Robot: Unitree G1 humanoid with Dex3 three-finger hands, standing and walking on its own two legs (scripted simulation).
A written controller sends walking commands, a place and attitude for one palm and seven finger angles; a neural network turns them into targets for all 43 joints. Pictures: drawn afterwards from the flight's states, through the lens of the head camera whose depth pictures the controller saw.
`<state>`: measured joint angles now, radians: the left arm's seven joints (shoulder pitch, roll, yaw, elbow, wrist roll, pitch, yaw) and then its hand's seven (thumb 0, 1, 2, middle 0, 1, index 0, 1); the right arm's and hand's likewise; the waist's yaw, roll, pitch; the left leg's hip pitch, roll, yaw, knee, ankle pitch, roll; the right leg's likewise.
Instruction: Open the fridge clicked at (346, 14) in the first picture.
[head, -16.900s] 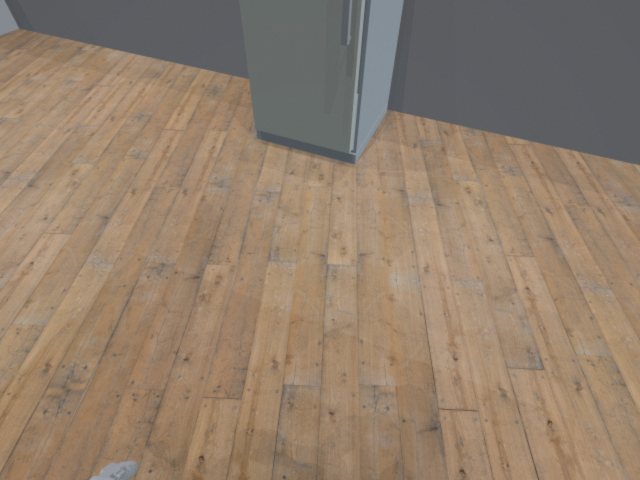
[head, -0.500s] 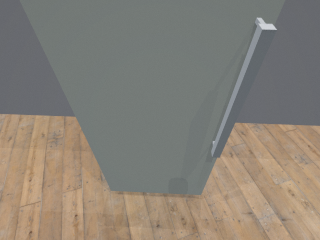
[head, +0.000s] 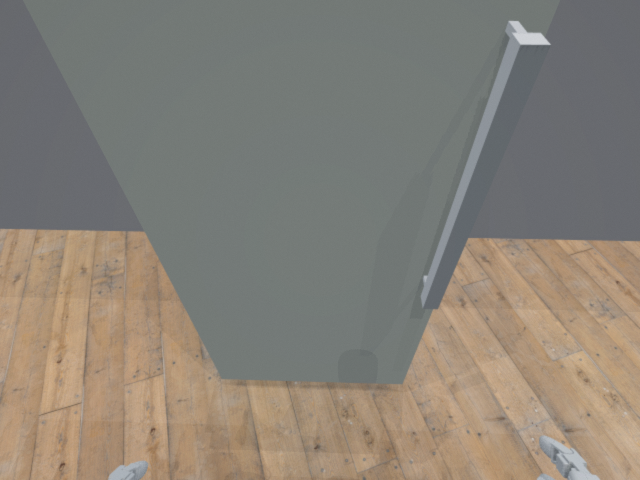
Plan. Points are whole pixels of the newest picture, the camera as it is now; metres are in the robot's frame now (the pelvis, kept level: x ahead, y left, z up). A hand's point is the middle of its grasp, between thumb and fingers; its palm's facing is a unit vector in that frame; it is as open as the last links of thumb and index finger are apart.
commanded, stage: raise the hand to about handle height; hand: right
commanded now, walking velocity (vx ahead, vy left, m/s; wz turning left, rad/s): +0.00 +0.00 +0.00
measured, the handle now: (460, 202) +0.47 -0.17 +0.09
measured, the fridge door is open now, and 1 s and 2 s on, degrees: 0 0 0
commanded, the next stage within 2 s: move the hooked fingers beside the handle in 2.00 s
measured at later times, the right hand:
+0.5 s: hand out of the picture +0.15 -0.23 -0.04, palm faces +0.07 +0.99 -0.07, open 9.7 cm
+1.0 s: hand (552, 424) +0.20 -0.26 -0.01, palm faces +0.05 +1.00 -0.05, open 12.6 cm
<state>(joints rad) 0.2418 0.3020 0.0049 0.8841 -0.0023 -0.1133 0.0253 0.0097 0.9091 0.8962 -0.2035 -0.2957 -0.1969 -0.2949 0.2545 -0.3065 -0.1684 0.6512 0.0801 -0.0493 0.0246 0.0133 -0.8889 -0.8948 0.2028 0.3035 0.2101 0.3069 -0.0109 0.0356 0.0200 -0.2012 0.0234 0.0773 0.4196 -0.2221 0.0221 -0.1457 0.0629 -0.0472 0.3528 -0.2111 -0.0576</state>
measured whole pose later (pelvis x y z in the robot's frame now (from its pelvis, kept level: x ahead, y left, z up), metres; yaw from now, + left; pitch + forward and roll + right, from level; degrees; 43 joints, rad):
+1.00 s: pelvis -0.04 +0.00 -0.07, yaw +0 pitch +11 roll +3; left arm 0.27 0.27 -0.02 0.59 -0.05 -0.32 0.08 0.02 0.91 0.90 -0.20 -0.30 -0.20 -0.30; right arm 0.25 -0.38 -0.36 0.07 0.37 -0.23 0.38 0.00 0.19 -0.44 0.28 0.99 0.28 1.00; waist 0.00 0.00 -0.09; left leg -0.74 -0.02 0.12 0.98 -0.43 0.04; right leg -0.76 -0.01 -0.01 1.07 -0.50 -0.05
